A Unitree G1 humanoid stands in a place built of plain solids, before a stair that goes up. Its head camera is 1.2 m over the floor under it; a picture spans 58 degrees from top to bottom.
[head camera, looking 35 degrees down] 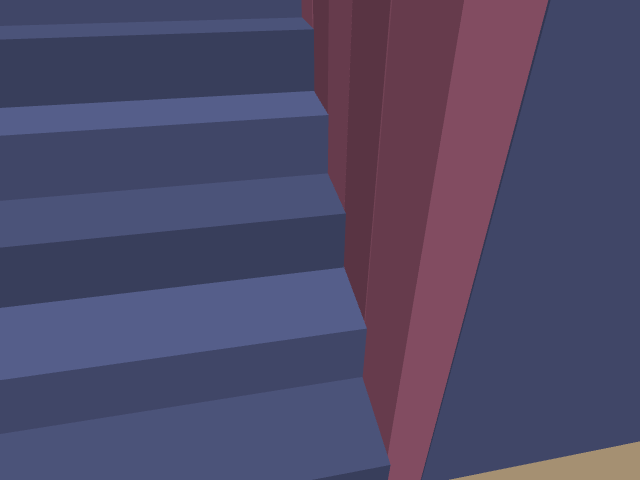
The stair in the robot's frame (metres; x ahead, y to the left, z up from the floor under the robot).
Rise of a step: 0.19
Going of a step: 0.25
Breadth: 1.20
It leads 11 degrees to the left of straight ahead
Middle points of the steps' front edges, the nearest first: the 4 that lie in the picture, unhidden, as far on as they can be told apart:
0.66 0.47 0.38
0.91 0.52 0.58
1.16 0.56 0.77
1.40 0.61 0.96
